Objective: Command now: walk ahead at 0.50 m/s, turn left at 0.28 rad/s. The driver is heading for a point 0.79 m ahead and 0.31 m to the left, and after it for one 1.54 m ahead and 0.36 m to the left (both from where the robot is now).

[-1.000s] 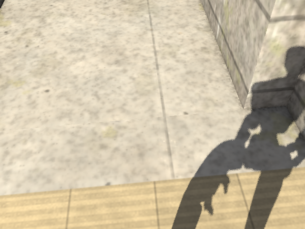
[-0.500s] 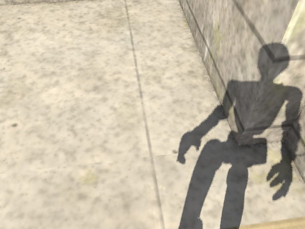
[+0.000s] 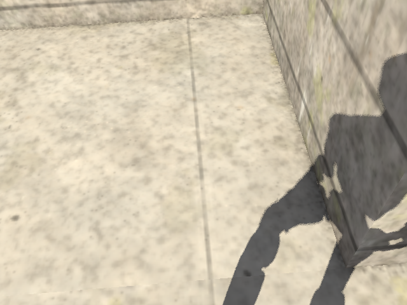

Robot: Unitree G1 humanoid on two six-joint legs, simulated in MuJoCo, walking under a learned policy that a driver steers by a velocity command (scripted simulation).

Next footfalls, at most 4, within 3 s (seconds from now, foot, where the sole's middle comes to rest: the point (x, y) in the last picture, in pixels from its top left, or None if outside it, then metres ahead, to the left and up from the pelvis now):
0.30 left None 0.32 0.12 -0.78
0.86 right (197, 250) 0.68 0.08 -0.78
1.34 left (108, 239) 0.73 0.40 -0.78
1.78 right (168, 224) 0.79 0.19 -0.78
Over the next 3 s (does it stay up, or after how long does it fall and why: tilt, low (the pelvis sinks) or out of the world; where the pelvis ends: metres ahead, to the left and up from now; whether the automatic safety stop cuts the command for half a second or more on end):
stays up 0.88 0.21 0.00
